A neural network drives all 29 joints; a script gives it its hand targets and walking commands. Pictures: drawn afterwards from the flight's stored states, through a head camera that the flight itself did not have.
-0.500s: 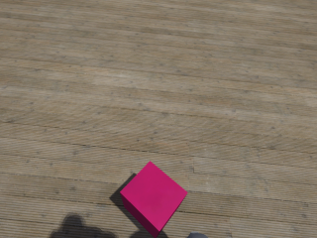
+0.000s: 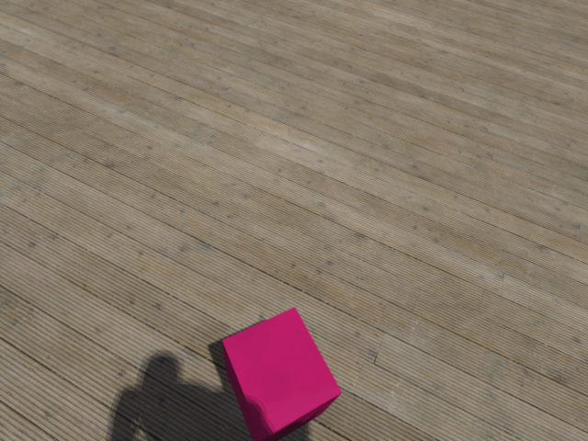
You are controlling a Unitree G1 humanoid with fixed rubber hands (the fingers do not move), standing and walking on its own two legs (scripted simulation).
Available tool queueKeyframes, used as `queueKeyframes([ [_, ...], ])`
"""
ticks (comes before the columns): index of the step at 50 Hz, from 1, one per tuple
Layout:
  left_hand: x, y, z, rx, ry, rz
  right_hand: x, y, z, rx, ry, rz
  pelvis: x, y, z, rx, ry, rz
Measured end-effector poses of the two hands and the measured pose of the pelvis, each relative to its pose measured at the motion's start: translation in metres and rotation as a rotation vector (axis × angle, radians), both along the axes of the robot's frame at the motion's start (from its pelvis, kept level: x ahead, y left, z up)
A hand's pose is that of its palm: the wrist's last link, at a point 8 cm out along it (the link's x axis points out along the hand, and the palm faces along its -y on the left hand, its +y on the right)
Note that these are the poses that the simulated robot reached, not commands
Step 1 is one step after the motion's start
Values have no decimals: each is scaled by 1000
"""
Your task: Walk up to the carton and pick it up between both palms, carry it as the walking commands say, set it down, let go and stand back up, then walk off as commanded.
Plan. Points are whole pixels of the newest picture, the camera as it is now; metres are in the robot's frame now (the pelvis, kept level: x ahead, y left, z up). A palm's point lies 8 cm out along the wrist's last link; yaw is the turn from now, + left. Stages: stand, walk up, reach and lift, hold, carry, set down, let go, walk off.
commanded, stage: walk off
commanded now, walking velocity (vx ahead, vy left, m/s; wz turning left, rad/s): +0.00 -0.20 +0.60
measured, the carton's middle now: (276, 380) +0.36 -0.01 -0.62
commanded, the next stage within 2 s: none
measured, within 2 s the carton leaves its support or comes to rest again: rests again in 1.30 s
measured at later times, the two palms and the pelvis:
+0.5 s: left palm out of the picture +0.09 +0.11 -0.12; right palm out of the picture +0.17 -0.43 -0.13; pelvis +0.07 -0.16 +0.00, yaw +18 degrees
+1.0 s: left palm out of the picture +0.06 +0.04 -0.13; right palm (525, 322) +0.34 -0.41 -0.10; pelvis +0.15 -0.22 +0.01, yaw +35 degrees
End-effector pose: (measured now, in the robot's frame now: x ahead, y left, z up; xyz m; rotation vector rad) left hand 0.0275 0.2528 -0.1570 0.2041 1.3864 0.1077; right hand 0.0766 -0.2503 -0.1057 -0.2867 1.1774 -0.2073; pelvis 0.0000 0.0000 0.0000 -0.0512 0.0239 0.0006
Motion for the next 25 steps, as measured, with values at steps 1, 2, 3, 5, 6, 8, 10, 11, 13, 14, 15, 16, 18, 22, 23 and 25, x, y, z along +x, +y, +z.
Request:
queueKeyframes([
  [1,-1,-1,3,-2,-2,10,0,-4,5,-8,12,3,1,-4,4,-1,0,9],
  [2,0,-3,6,-3,-6,19,0,-8,9,-17,26,7,2,-7,8,-5,2,21],
  [3,2,-5,9,-8,-15,28,1,-14,13,-25,37,12,3,-11,11,-9,5,31],
  [5,6,-10,15,-18,-30,43,2,-27,20,-39,56,25,6,-19,16,-20,10,56],
  [6,8,-12,18,-19,-36,50,2,-34,22,-48,67,31,8,-23,18,-25,13,69],
  [8,12,-18,21,-13,-47,59,2,-50,25,-62,90,43,12,-32,20,-29,17,92],
  [10,19,-25,24,-4,-60,70,3,-68,27,-70,110,52,16,-44,20,-30,23,115],
  [11,24,-29,26,3,-70,74,3,-76,27,-74,120,55,19,-51,20,-28,27,123],
  [13,34,-39,28,20,-93,80,5,-93,24,-76,140,65,24,-66,19,-22,37,144],
  [14,40,-45,29,28,-102,82,8,-102,22,-76,151,69,27,-74,17,-18,42,155],
  [15,46,-52,29,36,-111,82,11,-112,19,-75,158,72,30,-83,15,-14,46,167],
  [16,52,-60,30,43,-122,84,15,-122,14,-73,165,77,34,-92,13,-8,50,178],
  [18,65,-78,31,64,-152,93,27,-142,3,-64,176,87,43,-110,7,3,54,202],
  [22,71,-115,33,108,-176,144,60,-174,-22,-55,181,139,57,-143,-3,25,48,262],
  [23,68,-125,36,104,-171,162,70,-176,-23,-49,177,157,60,-148,-2,32,44,280],
  [25,62,-144,41,96,-160,194,93,-177,-26,-27,165,200,67,-156,2,44,42,308],
])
